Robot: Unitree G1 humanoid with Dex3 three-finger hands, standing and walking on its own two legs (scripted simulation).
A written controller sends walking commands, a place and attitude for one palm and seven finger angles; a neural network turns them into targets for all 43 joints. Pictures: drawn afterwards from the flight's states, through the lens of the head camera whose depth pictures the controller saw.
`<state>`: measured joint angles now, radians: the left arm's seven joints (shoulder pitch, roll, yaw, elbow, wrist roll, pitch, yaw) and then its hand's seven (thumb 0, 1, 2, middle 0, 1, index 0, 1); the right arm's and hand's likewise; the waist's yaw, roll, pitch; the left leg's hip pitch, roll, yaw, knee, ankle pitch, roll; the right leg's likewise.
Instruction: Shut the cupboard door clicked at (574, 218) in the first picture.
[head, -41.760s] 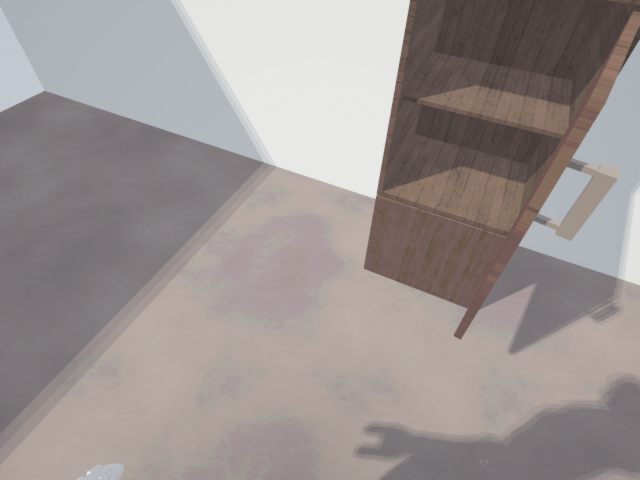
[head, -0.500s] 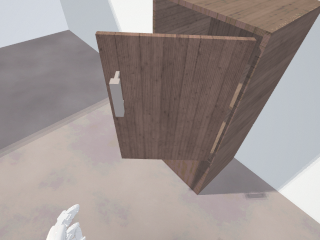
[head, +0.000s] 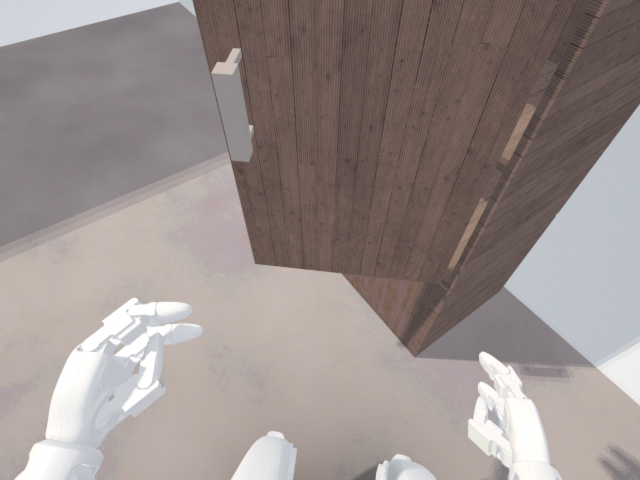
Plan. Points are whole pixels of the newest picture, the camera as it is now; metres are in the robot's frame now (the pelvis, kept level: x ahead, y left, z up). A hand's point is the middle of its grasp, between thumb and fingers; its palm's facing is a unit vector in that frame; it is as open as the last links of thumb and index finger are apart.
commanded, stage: raise the hand and make a fist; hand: left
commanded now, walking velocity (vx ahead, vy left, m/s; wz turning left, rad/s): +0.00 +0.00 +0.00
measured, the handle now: (238, 106) +0.53 +0.18 +0.17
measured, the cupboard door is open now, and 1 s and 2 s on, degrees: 47 47 47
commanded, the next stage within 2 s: bring the fist close to the handle in 1.30 s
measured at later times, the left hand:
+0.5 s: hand (130, 329) +0.23 +0.21 +0.13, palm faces -0.01 -1.00 -0.04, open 3.2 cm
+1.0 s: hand (120, 270) +0.26 +0.22 +0.18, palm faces -0.01 -1.00 -0.05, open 3.1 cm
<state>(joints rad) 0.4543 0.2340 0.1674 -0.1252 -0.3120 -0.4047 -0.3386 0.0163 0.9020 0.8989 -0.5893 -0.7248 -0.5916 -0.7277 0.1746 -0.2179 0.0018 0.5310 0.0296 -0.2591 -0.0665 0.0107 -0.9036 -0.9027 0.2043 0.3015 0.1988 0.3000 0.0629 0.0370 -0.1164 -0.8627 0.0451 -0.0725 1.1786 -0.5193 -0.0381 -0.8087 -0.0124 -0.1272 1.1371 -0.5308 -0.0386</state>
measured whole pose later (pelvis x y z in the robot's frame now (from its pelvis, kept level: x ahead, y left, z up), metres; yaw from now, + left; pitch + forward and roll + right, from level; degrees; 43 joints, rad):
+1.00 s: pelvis +0.03 +0.03 +0.07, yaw -1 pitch +3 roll -1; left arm 0.28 0.27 0.20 -0.17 -0.30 -0.07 -0.25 0.01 0.90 0.90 -1.29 -1.49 -1.30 -1.49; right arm 0.27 -0.25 0.07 0.56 0.05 -0.25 -0.06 0.01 -0.90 -0.90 0.21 0.30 0.20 0.30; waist 0.04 0.05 -0.06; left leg -0.43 0.02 0.00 0.76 -0.38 0.01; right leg -0.39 -0.03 -0.07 0.72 -0.37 0.01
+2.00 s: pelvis +0.02 +0.02 +0.07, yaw -2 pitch +2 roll +0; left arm -0.11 0.20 0.12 0.17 -0.20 -0.08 -0.10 0.02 0.90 0.90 -1.30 -1.50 -1.30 -1.50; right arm 0.26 -0.25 0.04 0.62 0.04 -0.20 -0.04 0.01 -0.90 -0.90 0.21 0.30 0.20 0.30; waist 0.00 0.04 -0.03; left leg -0.40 0.02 0.02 0.70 -0.34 0.00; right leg -0.39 -0.03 -0.04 0.69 -0.35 0.00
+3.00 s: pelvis +0.02 +0.02 +0.07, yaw -3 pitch +5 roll +0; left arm -0.48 0.20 0.15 0.64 -0.16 -0.21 -0.05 0.02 0.90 0.90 -1.30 -1.50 -1.30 -1.50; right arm 0.27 -0.25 0.01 0.64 0.04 -0.07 -0.04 0.01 -0.91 -0.90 0.20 0.30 0.20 0.30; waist -0.03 0.03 -0.05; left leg -0.45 0.03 0.03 0.70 -0.34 -0.01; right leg -0.45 -0.01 -0.04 0.70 -0.34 -0.01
